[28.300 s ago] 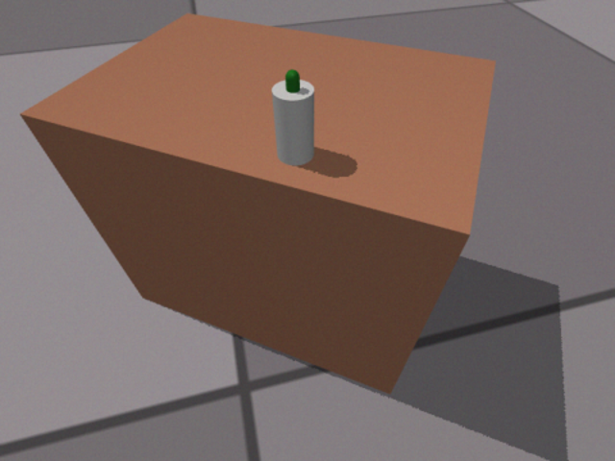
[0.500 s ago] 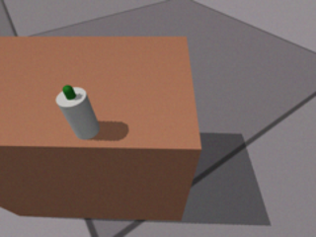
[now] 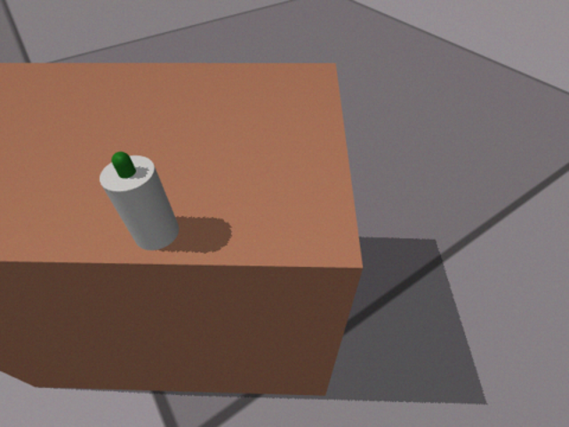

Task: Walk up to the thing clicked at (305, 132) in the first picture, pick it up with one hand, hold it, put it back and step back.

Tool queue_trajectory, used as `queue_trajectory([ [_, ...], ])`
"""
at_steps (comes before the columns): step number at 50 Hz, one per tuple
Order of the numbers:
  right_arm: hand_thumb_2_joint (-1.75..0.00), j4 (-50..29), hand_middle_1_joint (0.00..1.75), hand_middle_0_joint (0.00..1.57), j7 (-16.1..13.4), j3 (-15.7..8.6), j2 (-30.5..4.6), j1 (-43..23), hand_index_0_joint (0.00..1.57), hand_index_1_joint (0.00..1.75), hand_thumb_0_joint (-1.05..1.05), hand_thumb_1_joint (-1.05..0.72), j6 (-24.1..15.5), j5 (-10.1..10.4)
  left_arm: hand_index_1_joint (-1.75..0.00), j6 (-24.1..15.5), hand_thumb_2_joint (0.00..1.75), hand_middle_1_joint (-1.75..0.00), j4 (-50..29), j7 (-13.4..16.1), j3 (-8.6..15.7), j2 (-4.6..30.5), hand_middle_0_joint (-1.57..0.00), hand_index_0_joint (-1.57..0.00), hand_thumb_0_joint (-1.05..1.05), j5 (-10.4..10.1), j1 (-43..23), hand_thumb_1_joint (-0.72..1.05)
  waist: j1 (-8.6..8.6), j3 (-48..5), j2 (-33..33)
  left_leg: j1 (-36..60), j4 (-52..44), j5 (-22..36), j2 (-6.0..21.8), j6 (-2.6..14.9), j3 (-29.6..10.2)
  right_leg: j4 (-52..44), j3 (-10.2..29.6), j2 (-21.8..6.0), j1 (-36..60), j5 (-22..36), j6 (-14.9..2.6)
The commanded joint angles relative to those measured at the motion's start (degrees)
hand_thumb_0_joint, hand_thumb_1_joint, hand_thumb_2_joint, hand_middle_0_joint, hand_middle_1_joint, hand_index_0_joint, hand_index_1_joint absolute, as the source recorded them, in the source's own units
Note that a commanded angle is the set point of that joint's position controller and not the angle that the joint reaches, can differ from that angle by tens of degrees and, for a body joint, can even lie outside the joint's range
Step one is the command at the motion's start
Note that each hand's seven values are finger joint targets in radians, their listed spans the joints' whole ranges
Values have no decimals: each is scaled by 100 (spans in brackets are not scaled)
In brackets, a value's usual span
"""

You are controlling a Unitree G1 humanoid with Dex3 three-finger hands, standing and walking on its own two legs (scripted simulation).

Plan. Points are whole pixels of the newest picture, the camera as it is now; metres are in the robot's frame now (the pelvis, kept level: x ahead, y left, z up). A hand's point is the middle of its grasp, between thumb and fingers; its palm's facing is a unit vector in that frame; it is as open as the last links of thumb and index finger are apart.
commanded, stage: stand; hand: left
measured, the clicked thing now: (140, 198) +0.41 +0.24 +0.10
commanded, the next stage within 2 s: step back in 0.22 s
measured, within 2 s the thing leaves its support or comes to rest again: neither
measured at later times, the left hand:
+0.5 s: hand out of the picture +0.08 +0.30 -0.17, palm faces -0.03 -0.92 -0.38, open 7.4 cm
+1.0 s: hand out of the picture -0.05 +0.30 -0.17, palm faces -0.09 -0.91 -0.40, open 7.4 cm
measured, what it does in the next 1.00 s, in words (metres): walks backwards: right foot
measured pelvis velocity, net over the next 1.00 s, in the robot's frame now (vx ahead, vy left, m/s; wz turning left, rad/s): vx -0.15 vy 0.03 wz -0.07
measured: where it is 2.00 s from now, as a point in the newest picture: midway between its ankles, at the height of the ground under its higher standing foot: outside the picture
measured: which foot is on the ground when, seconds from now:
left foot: down 0.00-0.98, up 1.00-1.00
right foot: down 0.00-0.52, up 0.54-0.94, down 0.96-1.00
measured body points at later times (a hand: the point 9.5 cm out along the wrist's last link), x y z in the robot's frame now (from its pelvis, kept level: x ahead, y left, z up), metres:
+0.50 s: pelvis -0.05 +0.03 -0.02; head +0.02 +0.04 +0.42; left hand +0.08 +0.35 -0.15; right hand +0.05 -0.30 -0.13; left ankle -0.05 +0.15 -0.74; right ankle -0.01 -0.12 -0.75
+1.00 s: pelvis -0.15 +0.03 -0.03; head -0.10 +0.02 +0.42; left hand -0.05 +0.35 -0.14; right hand -0.05 -0.28 -0.15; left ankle -0.06 +0.15 -0.74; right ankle -0.16 -0.08 -0.75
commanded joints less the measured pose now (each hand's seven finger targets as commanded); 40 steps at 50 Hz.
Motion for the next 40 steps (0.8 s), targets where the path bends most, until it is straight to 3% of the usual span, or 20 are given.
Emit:
queue_trajectory([
  [1,-90,-325,30,20,-105,-206,-1202,-151,20,30,0,-90,-143,-10,-30,-137,90,-30,-348,81,269,1262,-20,-20,0,-34,-176,90,11,-370,-28,153,-169,942,509,289,-347,-255,446,-684,-86,1021,-157],
  [10,-90,-324,30,20,-107,-212,-1244,-167,20,30,0,-90,-146,-24,-30,-135,90,-30,-357,74,269,1227,-20,-20,0,-40,-170,90,30,-342,46,82,-177,805,509,308,-322,-289,479,-698,-71,939,-152],
  [11,-90,-498,30,20,-83,-353,-1544,-412,20,30,0,-90,-56,59,-30,-52,90,-30,-446,91,560,1588,-20,-20,0,-144,-201,90,84,261,7,-347,493,1828,422,501,-397,268,488,-612,-378,1963,-209],
  [12,-90,-600,30,20,-93,-357,-1413,-309,20,30,0,-90,-27,101,-30,-25,90,-30,-524,115,574,1548,-20,-20,0,-158,-112,90,52,18,-92,-338,773,2169,411,546,-275,414,431,-630,-279,2371,-293],
  [14,-90,-762,30,20,-87,-405,-1369,-228,20,30,0,-90,28,143,-30,9,90,-30,-711,124,629,1538,-20,-20,0,-159,-124,90,23,-442,-235,-270,1428,2069,209,578,-126,532,550,-809,-202,2783,-586],
  [16,-90,-903,30,20,-86,-471,-1328,-121,20,30,0,-90,124,133,-30,81,90,-30,-969,116,679,1640,-20,-20,0,-113,-387,90,-23,-573,-608,-507,2232,800,-209,511,50,373,1025,-1323,-403,2636,-1028],
  [17,-90,-967,30,20,-80,-498,-1297,-77,20,30,0,-90,179,109,-30,102,90,-30,-1091,128,690,1652,-20,-20,0,-55,-508,90,-29,-533,-904,-747,2809,-788,-426,523,27,320,1303,-1652,-526,2664,-1291],
  [18,-90,-1063,30,20,-69,-532,-1311,16,20,30,0,-90,230,70,-30,109,90,-30,-1231,131,707,1694,-20,-20,0,27,-587,90,-14,-474,-1114,-952,3457,-1990,-443,576,-172,354,1505,-1958,-749,2653,-1534],
  [19,-90,-1110,30,20,-66,-543,-1285,129,20,30,0,-90,267,62,-30,111,90,-30,-1317,129,714,1715,-20,-20,0,67,-696,90,-55,-375,-1091,-1007,3789,-2256,-364,605,-418,476,1399,-1994,-1011,2625,-1601],
  [22,-90,-1236,30,20,-55,-588,-1302,449,20,30,0,-90,235,82,-30,138,90,-30,-1558,150,682,1605,-20,-20,0,84,-934,90,-171,-366,-1133,-1232,2980,-1740,-232,586,-300,968,1104,-1667,-743,2644,-1254],
  [24,-90,-1213,30,20,-58,-623,-1268,673,20,30,0,-90,156,-18,-30,223,90,-30,-1658,141,637,1566,-20,-20,0,14,-899,90,-247,-485,-839,-883,1325,-513,-250,548,-33,1718,821,-1290,-603,2226,-882],
  [25,-90,-1235,30,20,-69,-661,-1358,610,20,30,0,-90,113,-86,-30,289,90,-30,-1676,126,618,1412,-20,-20,0,-51,-752,90,-164,-413,-209,-667,683,1036,-20,575,-287,2238,575,-817,-847,1479,-643],
  [26,-90,-1400,30,20,-83,-783,-1831,461,20,30,0,-90,64,-200,-30,332,90,-30,-1778,140,571,1074,-20,-20,0,-126,-571,90,-39,-467,908,-299,440,2663,1041,892,-1859,3218,311,156,-1600,-248,-304],
  [27,-90,-1505,30,20,-60,-816,-2219,309,20,30,0,-90,31,-140,-30,378,90,-30,-1748,199,610,1095,-20,-20,0,-98,-471,90,-53,-617,1068,-391,476,3467,1662,1521,-2457,4066,817,693,-1822,-2587,-207],
  [28,-90,-1559,30,20,-79,-853,-2311,276,20,30,0,-90,27,-107,-30,401,90,-30,-1686,262,632,1211,-20,-20,0,-52,-519,90,-179,-690,1074,-677,335,3060,1822,1666,-2843,4700,1329,782,-1789,-2854,-200],
  [29,-90,-1631,30,20,-120,-813,-2101,60,20,30,0,-90,18,-77,-30,407,90,-30,-1643,280,664,1308,-20,-20,0,-49,-554,90,-133,-653,777,-573,393,2727,1664,1598,-2456,5043,1450,712,-1929,-2550,-227],
  [31,-90,-1738,30,20,-184,-702,-1728,-379,20,30,0,-90,16,-134,-30,405,90,-30,-1486,264,640,1272,-20,-20,0,-129,-66,90,244,-531,837,-181,737,2747,1058,1286,-1351,5323,1407,681,-2342,-1881,-172],
  [32,-90,-1789,30,20,-213,-681,-1620,-264,20,30,0,-90,10,-124,-30,400,90,-30,-1495,250,655,1322,-20,-20,0,-116,63,90,234,-562,915,-3,795,2724,1074,1323,-1309,5328,1272,647,-2362,-1737,-107],
  [36,-90,-1762,30,20,-278,-696,-1485,280,20,30,0,-90,19,-80,-30,338,90,-30,-1723,197,670,1228,-20,-20,0,-19,-129,90,-123,-575,592,774,929,3070,1208,1599,-1307,4606,1084,553,-2504,-1866,137],
  [40,-90,-1844,30,20,-279,-697,-1611,337,20,30,0,-90,45,-80,-30,295,90,-30,-1809,150,699,1160,-20,-20,0,-18,4,90,-224,-573,809,686,910,2688,1354,1685,-1297,3427,782,386,-2077,-1823,120],
])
